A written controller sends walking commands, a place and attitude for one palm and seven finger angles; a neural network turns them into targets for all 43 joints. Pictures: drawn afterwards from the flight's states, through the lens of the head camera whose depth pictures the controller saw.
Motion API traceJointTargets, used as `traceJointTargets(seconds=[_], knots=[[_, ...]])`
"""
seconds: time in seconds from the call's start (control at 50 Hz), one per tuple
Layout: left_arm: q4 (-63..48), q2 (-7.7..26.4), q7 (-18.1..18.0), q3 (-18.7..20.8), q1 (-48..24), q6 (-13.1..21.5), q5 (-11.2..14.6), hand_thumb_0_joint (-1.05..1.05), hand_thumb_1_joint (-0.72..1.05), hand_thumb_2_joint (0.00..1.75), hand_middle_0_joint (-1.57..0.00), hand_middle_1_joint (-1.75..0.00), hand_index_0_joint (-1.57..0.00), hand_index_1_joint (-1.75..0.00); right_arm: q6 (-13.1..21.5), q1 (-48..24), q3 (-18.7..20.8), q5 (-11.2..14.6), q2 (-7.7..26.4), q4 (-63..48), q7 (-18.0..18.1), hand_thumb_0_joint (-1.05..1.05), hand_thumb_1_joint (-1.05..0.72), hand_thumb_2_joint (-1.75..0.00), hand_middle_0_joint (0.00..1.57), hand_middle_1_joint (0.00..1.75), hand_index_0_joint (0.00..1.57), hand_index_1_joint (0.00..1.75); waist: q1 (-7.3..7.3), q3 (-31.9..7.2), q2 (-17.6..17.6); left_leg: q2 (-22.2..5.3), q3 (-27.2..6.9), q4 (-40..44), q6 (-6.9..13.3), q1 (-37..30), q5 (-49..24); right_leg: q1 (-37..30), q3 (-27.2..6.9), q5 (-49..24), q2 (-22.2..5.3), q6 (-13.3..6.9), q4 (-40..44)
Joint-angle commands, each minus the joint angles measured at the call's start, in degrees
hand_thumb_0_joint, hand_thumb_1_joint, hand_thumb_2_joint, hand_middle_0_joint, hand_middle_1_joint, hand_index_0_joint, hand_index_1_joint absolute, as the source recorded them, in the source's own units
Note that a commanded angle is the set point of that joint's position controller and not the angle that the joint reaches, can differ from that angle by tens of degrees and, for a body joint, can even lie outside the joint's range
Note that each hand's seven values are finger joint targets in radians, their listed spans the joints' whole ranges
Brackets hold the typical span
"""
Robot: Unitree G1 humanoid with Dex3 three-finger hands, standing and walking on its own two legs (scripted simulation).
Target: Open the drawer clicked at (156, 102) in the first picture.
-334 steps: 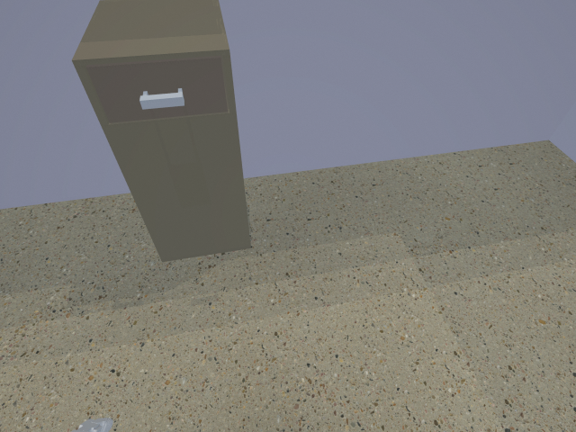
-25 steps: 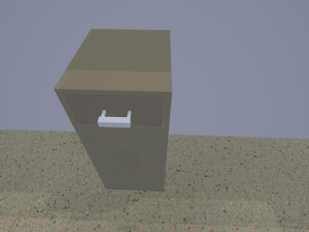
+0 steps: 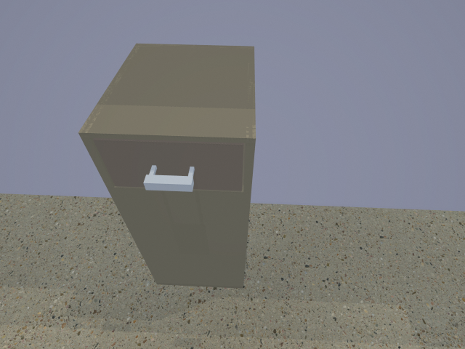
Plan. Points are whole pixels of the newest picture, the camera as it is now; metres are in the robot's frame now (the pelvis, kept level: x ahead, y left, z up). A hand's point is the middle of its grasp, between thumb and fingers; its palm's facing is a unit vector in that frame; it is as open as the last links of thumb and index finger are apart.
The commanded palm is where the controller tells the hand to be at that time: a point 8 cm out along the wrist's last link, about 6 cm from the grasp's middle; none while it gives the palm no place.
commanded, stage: look again from close up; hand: left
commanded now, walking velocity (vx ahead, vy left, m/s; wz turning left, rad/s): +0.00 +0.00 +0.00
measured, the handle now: (171, 176) +0.48 +0.18 -0.01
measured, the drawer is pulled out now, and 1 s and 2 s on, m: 0.00 0.00 0.00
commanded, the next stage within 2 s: raise the hand with hooked fingers in 0.06 s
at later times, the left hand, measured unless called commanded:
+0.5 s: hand (140, 312) +0.19 +0.17 -0.03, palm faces +0.03 -0.34 -0.94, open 8.1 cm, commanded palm +0.12 +0.21 -0.02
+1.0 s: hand (103, 301) +0.19 +0.23 +0.00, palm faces +0.02 -0.14 -0.99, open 11.1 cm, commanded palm +0.16 +0.24 +0.06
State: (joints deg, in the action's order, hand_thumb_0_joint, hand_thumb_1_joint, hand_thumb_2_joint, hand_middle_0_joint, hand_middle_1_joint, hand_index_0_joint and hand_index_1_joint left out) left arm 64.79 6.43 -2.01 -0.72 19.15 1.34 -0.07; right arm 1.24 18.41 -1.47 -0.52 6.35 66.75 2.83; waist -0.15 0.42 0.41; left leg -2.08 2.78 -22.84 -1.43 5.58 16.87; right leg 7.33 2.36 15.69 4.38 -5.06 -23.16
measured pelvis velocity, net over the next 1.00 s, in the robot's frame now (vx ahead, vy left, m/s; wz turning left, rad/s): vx -0.06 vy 0.02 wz -0.01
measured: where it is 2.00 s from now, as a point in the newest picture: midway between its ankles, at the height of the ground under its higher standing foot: outside the picture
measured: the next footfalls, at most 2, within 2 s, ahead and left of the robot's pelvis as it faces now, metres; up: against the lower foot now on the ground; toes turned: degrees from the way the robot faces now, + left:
none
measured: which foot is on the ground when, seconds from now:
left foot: down 0.00-1.00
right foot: down 0.00-1.00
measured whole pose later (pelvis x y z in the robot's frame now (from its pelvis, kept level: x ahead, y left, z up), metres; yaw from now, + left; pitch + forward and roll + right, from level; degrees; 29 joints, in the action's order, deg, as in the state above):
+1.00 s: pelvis -0.06 +0.02 -0.02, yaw +0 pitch +3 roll +1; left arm 3.5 17.9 -16.5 -8.7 9.1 -2.4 -59.5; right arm -7.1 7.7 -2.6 -2.1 10.7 35.0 -0.3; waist -4.2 -2.6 2.8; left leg 0.8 3.2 -35.8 1.0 20.8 18.1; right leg 23.7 1.4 17.3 1.2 -3.0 -37.8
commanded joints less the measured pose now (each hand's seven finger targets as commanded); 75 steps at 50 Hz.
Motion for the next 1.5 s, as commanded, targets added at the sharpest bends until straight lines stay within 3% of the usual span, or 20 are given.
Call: traceJointTargets(seconds=[0.0, 0.12, 0.14, 0.16, 0.18, 0.2, 0.22, 0.24, 0.28, 0.32, 0.38, 0.46, 0.52, 0.6, 0.66, 0.74, 0.84, 0.94, 1.1, 1.48], knots=[[-1.0, 4.7, -0.5, 0.8, 4.8, 0.7, -0.2, 0.0, 0.9, 0.9, -0.2, -0.3, -0.2, -0.3, 0.4, 5.8, 0.8, -0.1, 4.0, -0.6, 0.3, 0.0, -0.9, -0.9, 0.2, 0.3, 0.2, 0.3, 0.28, 4.7, -1.0, -3.7, -2.9, 2.9, 2.6, 3.9, -9.6, 0.8, -8.6, -18.4, -9.5, 1.4, 4.1], [-1.1, 4.7, -0.5, 0.8, 5.0, 0.7, -0.2, 0.0, 0.9, 0.9, -0.2, -0.3, -0.2, -0.3, 0.5, 5.9, 0.8, -0.1, 4.0, -0.5, 0.3, 0.0, -0.9, -0.9, 0.2, 0.3, 0.2, 0.3, 0.07, 4.1, -0.7, -3.7, -2.9, 2.8, 2.6, 3.9, -10.1, 0.4, -8.6, -18.6, -9.5, 1.6, 4.0], [0.8, 8.1, -2.9, 1.9, 8.7, 2.3, -1.1, 0.0, 0.9, 0.9, -0.2, -0.3, -0.2, -0.3, 0.7, -2.9, 2.0, 0.5, 6.9, -5.0, -0.6, 0.0, -0.9, -0.9, 0.2, 0.3, 0.2, 0.3, -2.83, 8.0, -3.1, -2.5, 1.2, -11.6, 0.4, 12.7, -2.5, 1.7, -13.3, -51.2, -14.5, 8.2, 2.6], [-85.7, 20.7, -0.9, -7.5, -34.2, 12.8, -4.2, 0.0, 0.88, 0.89, -0.2, -0.32, -0.2, -0.32, 9.8, -4.2, 1.2, 3.6, 16.4, -27.9, 2.5, 0.0, -0.9, -0.9, 0.2, 0.3, 0.2, 0.3, 2.71, -19.2, 12.9, 2.1, 0.6, -1.6, 4.5, -4.3, -12.7, -1.5, -17.0, -37.9, -10.2, 2.8, -2.4], [-72.3, 19.9, -6.5, -1.0, -16.4, 7.9, -6.0, 0.0, 0.85, 0.88, -0.2, -0.33, -0.2, -0.33, 13.9, -8.5, 2.4, 2.8, 12.0, -24.4, 4.8, 0.0, -0.9, -0.9, 0.2, 0.3, 0.2, 0.3, -0.72, -21.9, 22.8, 2.0, -0.5, -2.2, 4.8, -5.1, -24.9, -1.9, -11.0, -23.5, -6.7, 1.1, -6.0], [-66.6, 14.0, -9.5, -4.8, -2.4, -0.4, -6.3, 0.0, 0.83, 0.87, -0.21, -0.34, -0.21, -0.34, 15.7, -8.1, 3.2, 5.0, 10.6, -25.9, 4.7, 0.0, -0.9, -0.9, 0.2, 0.3, 0.2, 0.3, -0.79, -11.9, 15.3, 1.1, -2.5, -2.0, 3.4, 0.4, -26.8, 3.8, -7.7, -16.0, -5.1, 1.4, -5.3], [-61.8, 6.8, -9.6, -8.0, 0.9, -2.5, -8.3, 0.0, 0.81, 0.86, -0.21, -0.36, -0.21, -0.36, 15.8, -7.0, 3.5, 4.7, 10.5, -23.8, 4.8, 0.0, -0.9, -0.9, 0.2, 0.3, 0.2, 0.3, 0.33, -7.4, 3.0, 0.6, -1.7, -4.1, 4.3, 3.1, -25.0, 6.6, -5.8, -17.8, -4.9, 2.7, -5.0], [-69.5, 7.5, -10.2, -10.4, -3.1, -1.7, -11.3, 0.0, 0.78, 0.85, -0.21, -0.37, -0.21, -0.37, 16.8, -8.9, 3.8, 4.7, 12.3, -27.9, 4.2, 0.0, -0.9, -0.9, 0.2, 0.3, 0.2, 0.3, 0.92, -2.8, -2.1, 1.5, -3.6, -5.9, 5.2, 5.3, -19.1, 11.8, -6.9, -17.0, -5.3, 3.2, -5.3], [-70.2, 8.6, -13.3, -12.3, -1.7, -0.8, -23.1, 0.0, 0.74, 0.83, -0.21, -0.4, -0.21, -0.4, 16.3, -7.9, 3.6, 1.4, 14.8, -29.8, 2.6, 0.0, -0.9, -0.9, 0.2, 0.3, 0.2, 0.3, 2.22, -7.7, -8.8, 2.6, -4.4, -10.0, 5.5, 8.4, -14.6, 17.7, -6.0, -11.4, -4.8, 3.1, -8.1], [-68.2, 8.2, -17.6, -13.4, -1.2, -0.6, -36.9, 0.0, 0.69, 0.81, -0.22, -0.43, -0.22, -0.43, 13.3, -8.3, 4.8, -0.8, 14.6, -33.9, 0.6, 0.0, -0.9, -0.9, 0.2, 0.3, 0.2, 0.3, 1.76, -12.4, -8.1, 4.6, -4.3, -13.5, 4.0, 11.8, -11.9, 21.4, -5.4, -3.5, -3.6, 2.5, -10.7], [-59.7, 5.9, -22.2, -12.0, 17.0, -1.4, -51.4, 0.0, 0.62, 0.78, -0.22, -0.48, -0.22, -0.48, 5.8, -13.9, 5.9, -3.2, 14.9, -39.1, -3.7, 0.0, -0.9, -0.9, 0.2, 0.3, 0.2, 0.3, -4.08, -5.5, -16.1, 5.0, -2.9, -14.2, 2.7, 22.8, -5.8, 21.0, -6.9, -1.2, -3.9, 1.3, -10.4], [-67.6, 13.9, -25.4, -4.4, 14.0, 0.6, -61.5, 0.0, 0.53, 0.74, -0.23, -0.54, -0.23, -0.54, -1.8, -20.1, 4.7, -1.8, 13.2, -44.6, -7.7, 0.0, -0.9, -0.9, 0.2, 0.3, 0.2, 0.3, -8.75, -13.2, -10.0, 6.0, -0.9, -16.8, 2.0, 28.5, -7.7, 14.1, -10.4, -11.9, -5.1, 0.4, -17.6], [-74.1, 15.6, -29.3, -4.2, 2.1, -1.5, -65.5, 0.0, 0.46, 0.71, -0.23, -0.58, -0.23, -0.58, -5.6, -22.2, 4.2, -1.4, 12.3, -46.8, -7.7, 0.0, -0.9, -0.9, 0.2, 0.3, 0.2, 0.3, -7.58, -14.8, 1.0, 6.3, -1.3, -17.8, 2.0, 24.0, -6.9, 18.7, -11.5, -6.2, -3.6, -0.5, -18.2], [-74.6, 16.4, -32.2, -5.0, -17.2, -5.8, -68.6, 0.0, 0.36, 0.67, -0.24, -0.64, -0.24, -0.64, -6.9, -22.8, 3.7, -2.0, 11.1, -45.8, -5.3, 0.0, -0.9, -0.9, 0.2, 0.3, 0.2, 0.3, -3.67, -17.5, 0.7, 6.1, -2.8, -19.0, 3.0, 18.8, -3.9, 21.0, -12.5, -1.2, -3.0, 0.6, -14.9], [-72.7, 17.1, -29.9, -5.1, -24.2, -6.4, -64.5, 0.0, 0.29, 0.64, -0.24, -0.69, -0.24, -0.69, -6.5, -23.4, 3.5, -2.1, 10.6, -44.4, -2.9, 0.0, -0.9, -0.9, 0.2, 0.3, 0.2, 0.3, -1.07, -14.9, -1.2, 6.1, -2.5, -17.7, 4.0, 17.3, 0.3, 18.8, -11.8, 2.4, -3.8, 1.9, -10.0], [-70.4, 15.2, -23.5, -8.1, -25.1, -4.8, -60.1, 0.0, 0.2, 0.6, -0.25, -0.75, -0.25, -0.75, -5.2, -23.2, 2.4, -2.3, 10.1, -42.6, -1.3, 0.0, -0.9, -0.9, 0.2, 0.3, 0.2, 0.3, -0.73, -11.6, -1.2, 5.6, -2.7, -14.3, 4.1, 15.3, 0.6, 17.2, -9.2, 3.1, -4.5, 2.7, -7.2], [-67.7, 16.3, -16.9, -6.5, -16.5, -4.7, -59.5, 0.0, 0.08, 0.55, -0.26, -0.82, -0.26, -0.82, -5.4, -21.6, 1.9, -1.8, 10.4, -42.2, -2.0, 0.0, -0.9, -0.9, 0.2, 0.3, 0.2, 0.3, -4.03, -11.2, -2.8, 4.8, -2.8, -9.7, 3.3, 15.5, -2.9, 11.7, -7.3, -0.7, -4.4, 2.2, -6.7], [-72.1, 21.6, -16.8, 0.1, -15.2, -3.4, -60.1, 0.0, -0.03, 0.5, -0.27, -0.9, -0.27, -0.9, -5.1, -21.3, 2.1, -1.6, 10.8, -42.5, -2.4, 0.0, -0.9, -0.9, 0.2, 0.3, 0.2, 0.3, -6.17, -12.7, -2.7, 4.5, -2.7, -7.2, 3.0, 16.0, -5.7, 6.2, -7.8, -4.2, -4.5, 2.0, -6.9], [-78.0, 22.5, -19.3, 0.4, -24.0, -4.5, -58.7, 0.0, -0.22, 0.42, -0.28, -1.02, -0.28, -1.02, -4.9, -20.9, 4.0, -1.1, 12.3, -41.2, -2.0, 0.0, -0.9, -0.9, 0.2, 0.3, 0.2, 0.3, -4.39, -15.7, 0.6, 4.0, -3.4, -5.9, 3.2, 10.0, -9.6, 6.5, -6.0, -7.1, -4.0, 1.8, -6.9], [-73.4, 29.7, -5.6, 2.0, -38.9, -7.2, -55.4, 0.0, -0.5, 0.3, -0.3, -1.2, -0.3, -1.2, -7.5, -21.2, 2.2, 0.5, 13.1, -39.1, -1.1, 0.0, -0.9, -0.9, 0.2, 0.3, 0.2, 0.3, -4.36, -11.9, 0.7, 3.6, -3.1, 0.8, 2.6, 4.1, -17.2, -0.9, -3.2, -14.5, -3.8, 2.4, -1.2]])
